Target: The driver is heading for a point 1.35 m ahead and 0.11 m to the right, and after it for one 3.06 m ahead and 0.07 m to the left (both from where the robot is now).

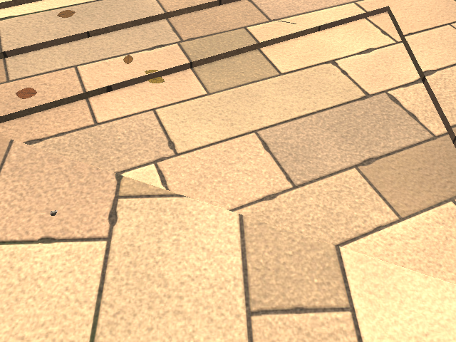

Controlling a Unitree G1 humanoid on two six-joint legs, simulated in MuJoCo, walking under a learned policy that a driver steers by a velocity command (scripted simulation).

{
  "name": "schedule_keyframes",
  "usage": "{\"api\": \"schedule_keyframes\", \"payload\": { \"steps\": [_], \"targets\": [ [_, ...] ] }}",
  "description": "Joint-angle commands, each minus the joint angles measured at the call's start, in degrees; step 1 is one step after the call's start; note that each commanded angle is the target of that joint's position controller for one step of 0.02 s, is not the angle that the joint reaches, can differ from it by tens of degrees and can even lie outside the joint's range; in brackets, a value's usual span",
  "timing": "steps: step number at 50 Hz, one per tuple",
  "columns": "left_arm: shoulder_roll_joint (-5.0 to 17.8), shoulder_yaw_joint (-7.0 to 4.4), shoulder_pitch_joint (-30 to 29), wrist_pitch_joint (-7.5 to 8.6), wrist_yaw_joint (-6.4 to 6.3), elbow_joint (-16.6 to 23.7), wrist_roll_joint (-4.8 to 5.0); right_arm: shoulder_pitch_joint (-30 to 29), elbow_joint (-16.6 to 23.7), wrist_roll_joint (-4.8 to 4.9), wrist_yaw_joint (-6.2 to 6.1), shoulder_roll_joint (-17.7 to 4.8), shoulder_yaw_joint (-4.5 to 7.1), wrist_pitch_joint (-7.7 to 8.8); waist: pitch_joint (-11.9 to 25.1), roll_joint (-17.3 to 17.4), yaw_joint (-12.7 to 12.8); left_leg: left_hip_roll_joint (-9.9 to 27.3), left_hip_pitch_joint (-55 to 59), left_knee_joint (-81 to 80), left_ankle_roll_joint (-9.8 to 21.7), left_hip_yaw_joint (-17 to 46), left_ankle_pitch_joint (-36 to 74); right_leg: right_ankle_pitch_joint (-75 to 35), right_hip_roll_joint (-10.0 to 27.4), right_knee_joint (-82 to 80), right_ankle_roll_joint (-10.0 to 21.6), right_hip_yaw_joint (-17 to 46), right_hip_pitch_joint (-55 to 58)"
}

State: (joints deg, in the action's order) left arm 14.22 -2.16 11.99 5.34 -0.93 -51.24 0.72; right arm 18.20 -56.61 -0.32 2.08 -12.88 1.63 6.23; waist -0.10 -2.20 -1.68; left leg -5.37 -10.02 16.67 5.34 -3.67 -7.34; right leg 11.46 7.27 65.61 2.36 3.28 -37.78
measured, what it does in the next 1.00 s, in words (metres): walks ahead: right foot, then left foot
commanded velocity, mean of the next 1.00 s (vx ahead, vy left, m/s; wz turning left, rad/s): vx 0.50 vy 0.00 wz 0.00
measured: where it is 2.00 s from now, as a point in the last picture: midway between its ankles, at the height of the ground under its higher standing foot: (239, 215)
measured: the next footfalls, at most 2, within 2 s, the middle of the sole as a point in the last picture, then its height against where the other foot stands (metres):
right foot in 0.30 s outside the picture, level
left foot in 0.84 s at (215, 292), level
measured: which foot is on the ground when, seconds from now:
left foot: down 0.00-0.32, up 0.34-0.82, down 0.84-1.00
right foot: up 0.00-0.28, down 0.30-0.88, up 0.90-1.00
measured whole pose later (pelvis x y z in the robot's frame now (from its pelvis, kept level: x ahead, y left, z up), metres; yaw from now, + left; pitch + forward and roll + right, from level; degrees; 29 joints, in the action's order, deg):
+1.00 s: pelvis +0.58 -0.03 +0.00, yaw +0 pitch +1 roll +1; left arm 11.5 -2.3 20.8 5.7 2.6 -57.2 -4.6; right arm 11.7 -54.5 -2.7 0.4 -12.1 3.0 5.9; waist -0.2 -0.7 -0.6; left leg -3.5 -16.4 22.3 5.0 -3.7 -7.0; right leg 22.1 1.9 63.9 5.4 2.4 -20.0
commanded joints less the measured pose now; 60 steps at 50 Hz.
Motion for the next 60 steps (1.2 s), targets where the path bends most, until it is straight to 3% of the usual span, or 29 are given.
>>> {"api": "schedule_keyframes", "payload": {
  "steps": [1, 5, 10, 12, 14, 15, 16, 17, 18, 19, 20, 21, 23, 27, 30, 32, 40, 42, 43, 44, 45, 46, 47, 49, 50, 53, 56, 58, 60],
  "targets": [
    [2.58, -0.78, 1.93, -0.24, -0.40, 2.49, -0.73, -2.08, 3.01, 0.04, -1.13, -7.44, 1.17, 1.00, -3.13, 4.38, 2.64, 15.97, -5.83, -11.71, 9.78, 11.89, 4.66, -9.10, 2.44, -7.81, -1.55, 0.06, -1.64],
    [1.55, -0.39, -7.35, 0.43, 0.34, 4.95, -0.24, 2.76, 1.98, 0.97, -2.02, -8.90, 1.41, 0.24, -3.09, 4.36, -0.70, 15.23, -0.53, -10.85, 7.26, 9.39, 5.47, -17.79, -0.04, -24.48, -1.92, -1.98, -0.35],
    [2.04, -0.08, -14.76, 0.95, 2.02, 7.81, 0.59, 7.22, 0.05, 1.54, -2.20, -9.46, 1.74, -0.99, -4.84, 5.13, -2.96, 18.64, 8.66, -6.98, 6.51, 10.26, 4.14, -13.06, -1.81, -33.28, -1.03, -2.51, -0.67],
    [3.21, -0.42, -13.96, 1.52, 2.70, 8.25, 0.61, 6.87, -0.12, 1.55, -2.40, -10.19, 2.11, -1.63, -4.23, 5.85, -1.68, 20.08, 11.32, -3.98, 5.65, 10.96, 7.03, -8.63, -2.72, -35.72, 0.56, -2.92, 2.10],
    [5.80, -1.87, -5.52, 1.95, 2.79, 6.18, 0.49, 4.66, 0.35, 1.37, -2.44, -10.39, 2.10, -2.28, 0.54, 6.62, 3.50, 18.11, 10.96, 5.82, 3.86, 8.82, 22.19, -6.21, -5.85, -38.06, 2.77, -5.56, 14.74],
    [9.23, -3.51, 5.17, 2.09, 2.42, 3.07, 0.31, 4.19, 1.03, 0.78, -2.41, -8.59, 1.39, -2.41, 7.50, 5.07, 7.81, 14.55, 5.69, 18.83, 2.04, 5.84, 25.07, -7.63, -4.66, -37.24, 5.07, -3.91, 29.50],
    [15.44, -5.01, 14.75, 1.95, 2.10, 1.43, -0.81, 8.17, 2.50, 0.07, -2.17, -3.83, -0.20, -1.66, 17.34, -5.36, 8.50, 7.67, -14.03, 41.73, -1.71, 1.42, 7.91, -5.67, 9.91, -37.52, 12.17, 16.29, 52.44],
    [7.45, -1.08, 24.04, 1.24, 1.76, -1.00, -6.05, 18.61, -0.86, -7.48, 2.09, 1.89, -2.40, 1.27, 29.89, -16.12, 9.24, -0.80, -26.71, 46.35, -1.04, 11.74, -23.50, 10.69, 14.76, -49.98, 22.04, 40.43, 69.67],
    [5.82, -2.03, 20.65, 1.75, 1.22, -2.63, -6.75, 4.75, 1.48, -4.54, 2.46, -5.05, 0.46, 2.09, 5.37, -9.72, 11.74, 1.83, -42.28, 55.16, 1.36, 13.91, -19.65, 23.66, 10.82, -53.03, 15.10, 34.94, 60.18],
    [5.63, -1.84, 13.03, 1.99, 0.96, -1.50, -4.84, 0.47, 2.16, -3.48, 1.40, -6.78, 0.62, 2.47, -0.78, -6.34, 8.80, 5.97, -42.71, 56.30, 2.28, 11.25, -13.85, 19.44, 9.95, -54.16, 12.86, 25.97, 49.47],
    [2.42, -0.71, 9.22, 1.58, 0.67, -0.93, -4.05, 0.64, 2.25, -3.97, 0.37, -6.84, 0.78, 2.17, 2.23, -2.20, 5.63, 9.09, -36.49, 53.17, 2.84, 10.40, -11.20, 13.10, 9.02, -55.42, 12.90, 21.81, 43.81],
    [-0.87, 0.48, 6.76, 1.63, 0.36, -0.80, -3.90, 0.08, 2.60, -4.50, -0.02, -4.36, 0.06, 1.72, 1.07, -1.27, 3.31, 11.43, -31.95, 51.55, 2.81, 10.90, -7.61, 4.66, 8.69, -56.54, 12.50, 17.47, 37.89],
    [-2.80, 1.06, 4.17, 1.46, 0.35, 0.41, -4.52, -0.39, 2.86, -4.49, 0.29, -0.52, -0.96, 0.34, 0.34, -0.32, 0.99, 12.43, -28.11, 49.70, 1.06, 9.92, -5.45, -2.77, 6.88, -59.07, 12.33, 11.75, 31.45],
    [-0.45, 0.58, 9.99, 2.56, 1.81, -1.15, -6.33, -6.69, 5.02, -3.98, 1.71, -0.83, -1.22, -0.67, -2.13, -0.02, 2.61, 12.36, -32.79, 36.89, -1.60, 5.40, 9.02, -15.91, 3.61, -58.93, 13.60, 2.67, 29.29],
    [0.33, 0.73, 14.73, 2.35, 3.83, -3.62, -5.47, -12.39, 7.62, -4.00, 2.14, 0.76, -1.69, -1.95, -2.62, -1.36, 3.50, 10.13, -25.27, 25.70, -2.56, 2.05, 18.77, -23.45, 1.95, -57.50, 13.72, -1.11, 23.69],
    [1.34, 0.54, 17.51, 2.39, 4.85, -5.25, -5.14, -14.54, 8.99, -3.75, 1.98, -0.73, -1.23, -2.90, -3.59, -2.17, 3.65, 9.25, -25.80, 22.45, -2.51, 2.78, 19.43, -25.03, 3.76, -57.29, 14.08, 0.26, 27.11],
    [2.86, -0.64, 21.26, 0.66, 4.29, -9.03, -5.19, -24.21, 12.24, -2.56, 0.71, -2.70, 0.59, -3.71, -3.86, -1.81, 3.80, 6.56, -24.97, 10.72, 0.90, 1.79, 6.21, -36.13, 7.86, -53.27, 10.23, 0.46, 48.21],
    [4.32, -1.37, 20.33, 0.48, 4.16, -8.82, -5.19, -18.88, 10.88, -1.20, 0.22, -5.25, 2.11, -2.83, 1.32, -1.45, 0.06, 3.49, -7.70, 10.87, 3.79, -1.24, 8.97, -51.02, 4.06, -44.48, 6.59, -2.92, 43.54],
    [2.18, -0.77, 22.96, 0.80, 4.17, -8.53, -5.92, -9.26, 8.06, -0.69, 0.01, -7.41, 2.78, -2.07, 10.72, 1.51, -1.30, 6.21, 12.70, 18.20, 8.47, 1.86, 16.85, -44.50, -0.10, -33.37, 3.41, -4.78, 33.92],
    [-2.22, 1.11, 28.89, 1.54, 4.84, -7.39, -6.49, 4.29, 5.12, -0.63, 0.06, -7.64, 2.54, -1.78, 23.22, 11.90, -3.84, 19.09, 40.38, 12.42, 19.37, 23.80, 8.66, -17.76, -8.55, -16.04, -0.89, -5.11, 11.44],
    [-0.61, 0.46, 21.94, 1.14, 6.00, -6.73, -5.21, 17.54, 0.17, -2.66, -0.51, -6.90, 2.65, -1.98, 22.35, 11.04, -9.50, 26.14, 43.17, 1.60, 20.09, 40.59, -0.24, 21.38, -12.83, 1.12, -0.93, -1.23, 1.69],
    [0.82, -0.61, 11.82, 1.06, 5.81, -3.55, -3.59, 15.09, -0.71, -3.87, -1.26, -8.28, 3.58, -0.39, 8.11, 6.97, -9.18, 24.09, 31.51, -1.61, 13.43, 37.00, -12.88, 19.05, -8.37, 8.10, 2.25, 4.10, -6.49],
    [2.39, -1.16, 7.00, 1.51, 4.32, -2.70, -3.79, 6.33, 0.73, -3.07, -1.77, -7.54, 3.67, 0.29, -1.40, 5.52, -6.29, 22.44, 16.99, -3.90, 11.02, 30.10, -12.64, 14.02, -3.91, 6.54, 3.35, 3.71, -6.42],
    [-1.54, -0.28, 7.33, 1.31, 2.70, -2.13, -5.71, -0.23, 1.57, -2.22, -2.29, 0.15, 1.38, 0.23, -0.81, 4.75, -1.25, 20.40, 5.84, -7.77, 11.16, 22.65, -3.06, 8.77, -0.38, 1.10, 4.60, 3.21, 2.09],
    [-4.11, 0.17, 8.23, 0.71, 2.44, -2.15, -6.04, -0.71, 1.73, -2.17, -2.26, 1.57, 0.86, 0.22, -1.02, 4.02, 0.79, 19.42, 1.94, -9.27, 10.71, 20.20, -0.25, 7.83, 0.30, -0.73, 4.19, 2.62, 5.06],
    [-3.53, -0.11, 7.67, -0.30, 3.28, -2.33, -5.18, 1.52, 1.34, -3.04, -1.32, 0.39, 1.18, 1.57, -2.80, 4.26, 1.60, 16.79, -1.72, -11.31, 10.20, 13.77, 2.94, 1.39, -0.10, -7.16, 2.34, -0.07, 3.21],
    [-3.10, 0.01, -0.71, -1.12, 3.67, 0.42, -5.72, 7.13, -0.40, -4.16, 0.42, 0.68, 0.60, 1.95, -2.83, 3.52, 0.14, 16.10, -2.83, -10.07, 10.51, 10.57, 12.54, -11.95, 0.09, -19.15, 0.87, -1.70, 1.60],
    [-4.45, 0.43, -2.53, -1.28, 4.44, 1.39, -6.01, 7.51, -0.15, -4.27, 1.86, -0.33, 0.25, 1.62, -1.34, 5.40, 1.19, 11.71, -12.94, -6.47, 9.05, 4.87, 16.90, -20.04, -3.05, -17.84, 0.14, -5.51, 12.91],
    [-1.46, -0.26, 0.41, -1.24, 5.25, 0.93, -6.15, 9.16, -1.17, -5.22, 2.40, -1.08, 0.15, 1.60, -2.32, 5.41, 2.46, 14.92, -11.23, -2.73, 9.94, 7.07, 18.19, -21.45, -2.36, -12.60, -0.13, -2.65, 10.35]
  ]
}}
Over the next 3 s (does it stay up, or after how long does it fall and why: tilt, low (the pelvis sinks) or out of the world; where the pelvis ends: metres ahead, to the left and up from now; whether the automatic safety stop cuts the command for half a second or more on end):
stays up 1.67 -0.14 -0.18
